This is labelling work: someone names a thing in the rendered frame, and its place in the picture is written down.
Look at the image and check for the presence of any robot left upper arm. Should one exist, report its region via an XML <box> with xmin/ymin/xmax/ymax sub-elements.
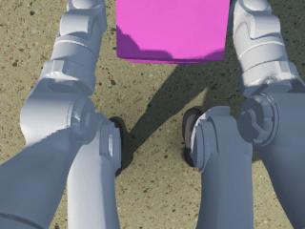
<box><xmin>0</xmin><ymin>91</ymin><xmax>98</xmax><ymax>229</ymax></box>

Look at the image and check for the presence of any robot right forearm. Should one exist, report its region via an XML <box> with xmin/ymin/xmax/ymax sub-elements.
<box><xmin>227</xmin><ymin>0</ymin><xmax>305</xmax><ymax>98</ymax></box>

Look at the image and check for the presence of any robot left forearm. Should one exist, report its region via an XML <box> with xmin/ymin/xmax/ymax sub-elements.
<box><xmin>20</xmin><ymin>0</ymin><xmax>108</xmax><ymax>133</ymax></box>

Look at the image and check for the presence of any carton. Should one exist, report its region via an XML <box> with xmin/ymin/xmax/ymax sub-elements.
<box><xmin>115</xmin><ymin>0</ymin><xmax>231</xmax><ymax>65</ymax></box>

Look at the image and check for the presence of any robot right upper arm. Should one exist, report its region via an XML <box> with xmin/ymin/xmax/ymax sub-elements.
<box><xmin>236</xmin><ymin>93</ymin><xmax>305</xmax><ymax>229</ymax></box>

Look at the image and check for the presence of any left robot thigh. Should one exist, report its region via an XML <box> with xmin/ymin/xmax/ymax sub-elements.
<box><xmin>67</xmin><ymin>119</ymin><xmax>122</xmax><ymax>229</ymax></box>

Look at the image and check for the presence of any right robot shin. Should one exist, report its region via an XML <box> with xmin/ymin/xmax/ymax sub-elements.
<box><xmin>190</xmin><ymin>106</ymin><xmax>253</xmax><ymax>159</ymax></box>

